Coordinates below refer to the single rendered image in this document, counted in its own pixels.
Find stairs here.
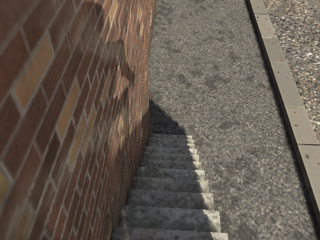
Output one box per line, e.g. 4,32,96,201
111,133,228,240

